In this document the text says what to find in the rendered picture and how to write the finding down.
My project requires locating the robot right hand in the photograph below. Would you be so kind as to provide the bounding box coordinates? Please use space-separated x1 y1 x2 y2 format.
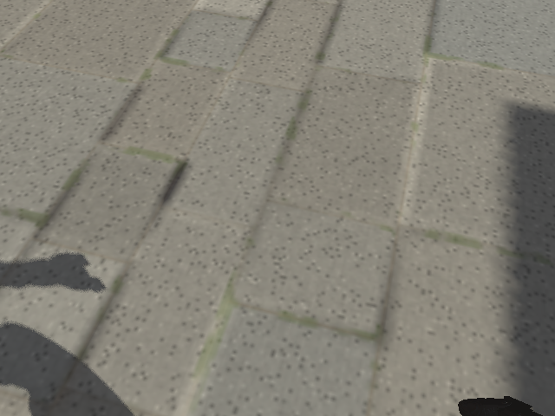
458 396 543 416

